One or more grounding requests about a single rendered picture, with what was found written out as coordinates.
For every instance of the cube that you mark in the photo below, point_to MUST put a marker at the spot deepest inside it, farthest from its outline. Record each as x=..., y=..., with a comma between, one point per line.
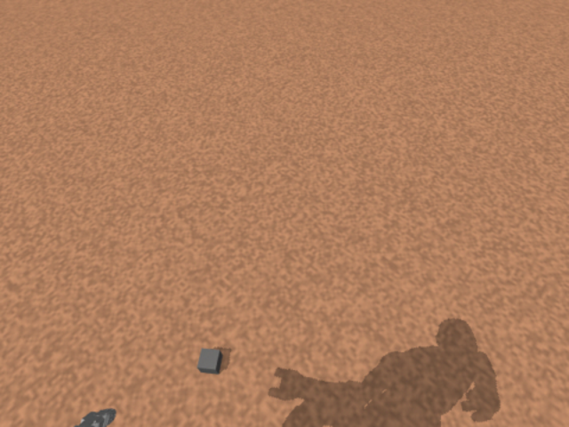
x=209, y=361

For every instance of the left robot hand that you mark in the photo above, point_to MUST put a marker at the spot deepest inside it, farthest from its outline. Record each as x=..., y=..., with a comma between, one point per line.
x=100, y=419

